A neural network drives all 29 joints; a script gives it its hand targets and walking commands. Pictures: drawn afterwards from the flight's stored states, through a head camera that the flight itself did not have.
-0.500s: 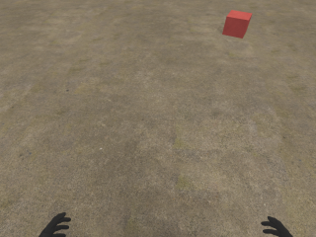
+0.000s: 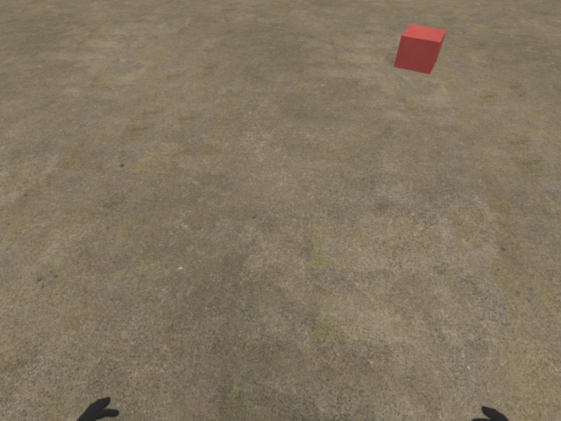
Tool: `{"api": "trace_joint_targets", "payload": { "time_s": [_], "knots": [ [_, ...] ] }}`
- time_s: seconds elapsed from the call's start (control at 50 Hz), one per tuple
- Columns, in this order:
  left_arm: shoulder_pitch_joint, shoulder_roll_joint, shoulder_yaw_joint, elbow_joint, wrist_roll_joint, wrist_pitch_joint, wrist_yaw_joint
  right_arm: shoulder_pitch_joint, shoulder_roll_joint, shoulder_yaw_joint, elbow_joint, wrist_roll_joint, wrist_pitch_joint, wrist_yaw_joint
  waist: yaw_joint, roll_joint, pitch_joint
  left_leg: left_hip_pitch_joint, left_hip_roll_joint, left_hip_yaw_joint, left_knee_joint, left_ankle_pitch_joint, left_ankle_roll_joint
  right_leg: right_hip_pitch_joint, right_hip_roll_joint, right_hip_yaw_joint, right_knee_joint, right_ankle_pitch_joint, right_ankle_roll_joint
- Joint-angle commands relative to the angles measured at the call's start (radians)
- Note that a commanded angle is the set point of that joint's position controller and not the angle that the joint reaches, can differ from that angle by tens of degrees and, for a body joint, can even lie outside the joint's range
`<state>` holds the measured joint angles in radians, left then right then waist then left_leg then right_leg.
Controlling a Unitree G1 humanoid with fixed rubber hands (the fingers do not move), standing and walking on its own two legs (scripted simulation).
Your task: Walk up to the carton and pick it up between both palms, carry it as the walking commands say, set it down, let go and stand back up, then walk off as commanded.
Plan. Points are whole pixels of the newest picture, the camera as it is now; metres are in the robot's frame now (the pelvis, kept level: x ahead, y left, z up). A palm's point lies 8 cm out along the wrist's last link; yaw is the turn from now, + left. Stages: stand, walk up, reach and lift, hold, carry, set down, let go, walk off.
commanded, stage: stand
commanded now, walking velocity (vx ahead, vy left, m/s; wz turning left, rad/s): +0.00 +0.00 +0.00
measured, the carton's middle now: (419, 48) +2.90 -1.06 -0.66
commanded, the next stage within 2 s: walk up in 1.14 s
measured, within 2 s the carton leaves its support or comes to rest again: neither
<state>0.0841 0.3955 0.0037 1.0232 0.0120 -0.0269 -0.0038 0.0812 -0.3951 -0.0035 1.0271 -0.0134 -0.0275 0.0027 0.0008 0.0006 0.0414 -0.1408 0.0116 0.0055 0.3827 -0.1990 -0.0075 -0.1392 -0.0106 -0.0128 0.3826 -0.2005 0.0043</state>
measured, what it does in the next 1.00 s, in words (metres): stands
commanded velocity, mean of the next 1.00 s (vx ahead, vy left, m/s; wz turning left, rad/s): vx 0.00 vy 0.00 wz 0.00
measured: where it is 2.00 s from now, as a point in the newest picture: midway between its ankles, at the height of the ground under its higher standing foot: (325, 418)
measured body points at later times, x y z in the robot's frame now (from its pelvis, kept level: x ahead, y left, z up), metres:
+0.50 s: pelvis +0.00 +0.00 +0.00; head +0.01 +0.00 +0.45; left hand +0.11 +0.32 -0.11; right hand +0.12 -0.32 -0.11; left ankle +0.01 +0.12 -0.75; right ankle +0.01 -0.12 -0.75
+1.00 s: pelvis +0.01 +0.00 +0.00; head +0.02 +0.00 +0.45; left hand +0.12 +0.32 -0.11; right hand +0.12 -0.32 -0.11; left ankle +0.01 +0.13 -0.75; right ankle +0.01 -0.12 -0.75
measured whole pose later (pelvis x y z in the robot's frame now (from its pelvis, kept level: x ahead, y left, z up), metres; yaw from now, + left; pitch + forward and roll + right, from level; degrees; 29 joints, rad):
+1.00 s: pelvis +0.01 +0.00 +0.00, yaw +0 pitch -2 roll +0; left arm 0.08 0.40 0.01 1.06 0.01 -0.02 0.00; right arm 0.08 -0.40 -0.01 1.06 -0.01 -0.02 0.00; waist 0.00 0.00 0.04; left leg -0.11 0.01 0.00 0.33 -0.19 -0.01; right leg -0.11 -0.01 -0.01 0.33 -0.19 0.01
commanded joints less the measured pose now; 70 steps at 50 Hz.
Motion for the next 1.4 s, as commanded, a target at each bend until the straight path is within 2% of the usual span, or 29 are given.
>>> {"api": "trace_joint_targets", "payload": {
  "time_s": [0.0,1.3,1.32,1.34,1.36,1.38],
  "knots": [
    [-0.047,0.172,0.031,-0.037,0.000,-0.009,0.004,-0.048,-0.172,-0.031,-0.037,0.000,-0.009,-0.005,0.000,0.000,-0.054,0.004,0.109,-0.097,-0.075,0.081,0.037,0.001,-0.111,0.097,-0.077,0.083,-0.036],
    [-0.036,0.179,0.037,-0.011,-0.002,0.002,0.010,-0.038,-0.181,-0.038,-0.014,0.001,0.002,-0.010,0.000,0.000,-0.061,0.047,0.121,-0.088,-0.101,0.164,0.033,0.043,-0.122,0.091,-0.102,0.163,-0.028],
    [-0.002,0.325,0.112,-0.113,0.019,-0.021,-0.050,0.060,-0.365,-0.125,-0.091,-0.034,-0.047,0.026,-0.028,0.036,-0.177,0.168,0.165,-0.088,-0.023,-0.426,0.126,-0.173,-0.105,0.171,0.011,-0.369,-0.074],
    [-0.125,0.300,0.103,-0.149,0.023,-0.026,-0.077,0.128,-0.370,-0.134,-0.077,-0.021,-0.061,0.035,-0.085,0.050,-0.103,0.208,0.257,-0.238,-0.099,-0.605,0.187,-0.393,-0.091,0.136,0.156,-0.427,-0.065],
    [-0.218,0.255,0.096,-0.198,0.025,-0.024,-0.098,0.153,-0.395,-0.155,-0.092,-0.022,-0.073,0.038,-0.117,0.193,-0.015,0.268,0.408,-0.389,-0.238,-0.662,0.250,-0.616,-0.050,0.015,0.407,-0.244,-0.026],
    [-0.266,0.249,0.094,-0.221,0.038,-0.027,-0.108,0.143,-0.395,-0.166,-0.123,-0.027,-0.084,0.036,-0.115,0.153,0.023,0.241,0.485,-0.428,-0.287,-0.661,0.283,-0.739,-0.113,0.065,0.532,-0.195,-0.013]
  ]
}}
